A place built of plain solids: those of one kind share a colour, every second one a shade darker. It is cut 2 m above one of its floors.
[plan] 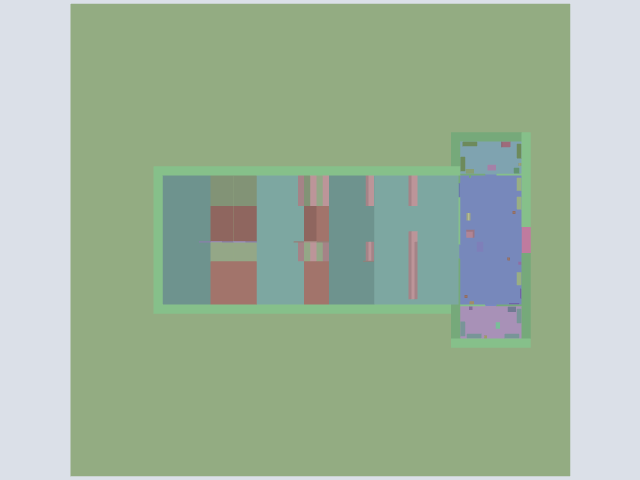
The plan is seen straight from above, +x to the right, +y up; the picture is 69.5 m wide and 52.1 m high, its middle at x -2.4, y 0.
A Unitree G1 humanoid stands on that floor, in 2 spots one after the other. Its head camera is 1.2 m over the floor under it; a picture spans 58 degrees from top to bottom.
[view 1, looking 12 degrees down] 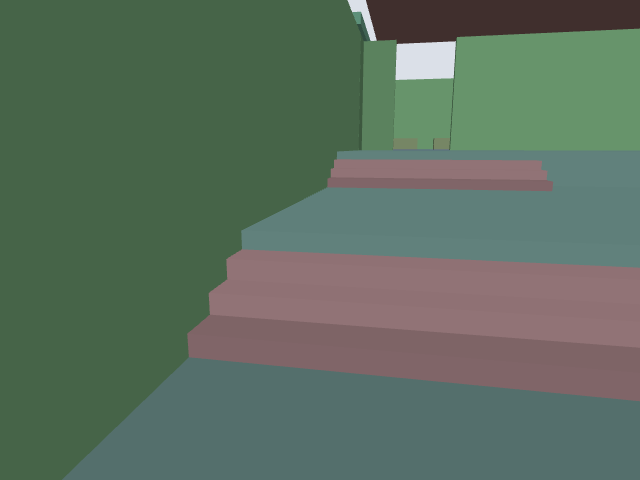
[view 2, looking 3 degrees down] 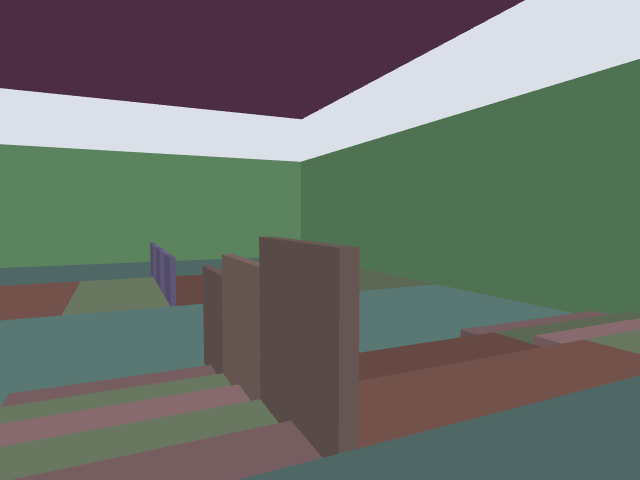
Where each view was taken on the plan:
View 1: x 0.42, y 5.80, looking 11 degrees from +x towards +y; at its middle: floor_gang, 3.18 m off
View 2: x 0.47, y -1.25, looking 155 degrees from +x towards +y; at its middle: wall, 19.55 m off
